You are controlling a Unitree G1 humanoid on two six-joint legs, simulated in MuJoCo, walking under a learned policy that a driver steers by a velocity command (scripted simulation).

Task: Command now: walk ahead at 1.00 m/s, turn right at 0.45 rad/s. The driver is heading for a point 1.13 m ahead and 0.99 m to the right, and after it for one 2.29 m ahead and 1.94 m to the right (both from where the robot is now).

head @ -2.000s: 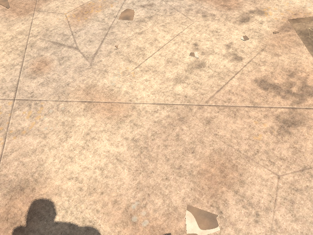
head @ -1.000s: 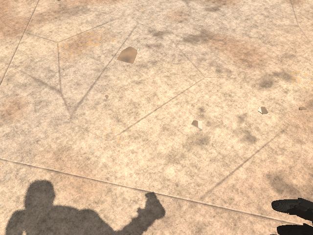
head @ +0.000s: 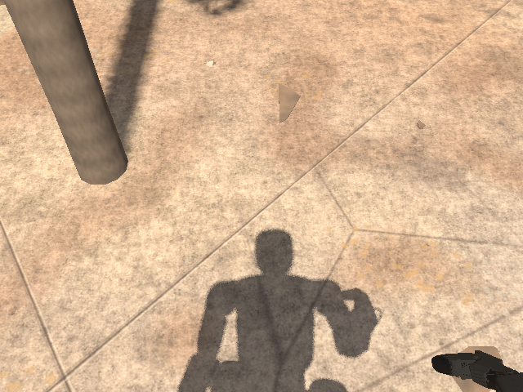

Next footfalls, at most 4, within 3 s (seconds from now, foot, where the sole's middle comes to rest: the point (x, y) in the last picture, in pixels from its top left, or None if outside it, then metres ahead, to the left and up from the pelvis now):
0.38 right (345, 358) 0.54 -0.12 -0.75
0.80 left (360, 214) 0.99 -0.17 -0.75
1.26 right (502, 201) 1.08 -0.61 -0.75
1.66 left None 1.35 -0.97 -0.75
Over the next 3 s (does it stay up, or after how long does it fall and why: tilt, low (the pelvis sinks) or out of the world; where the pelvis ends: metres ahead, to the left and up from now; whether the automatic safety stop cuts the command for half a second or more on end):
stays up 1.24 -1.08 0.02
